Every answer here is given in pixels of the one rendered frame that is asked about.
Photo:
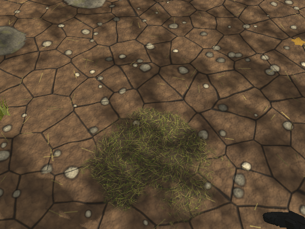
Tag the robot right hand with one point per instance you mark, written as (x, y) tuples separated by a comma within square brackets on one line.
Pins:
[(289, 220)]

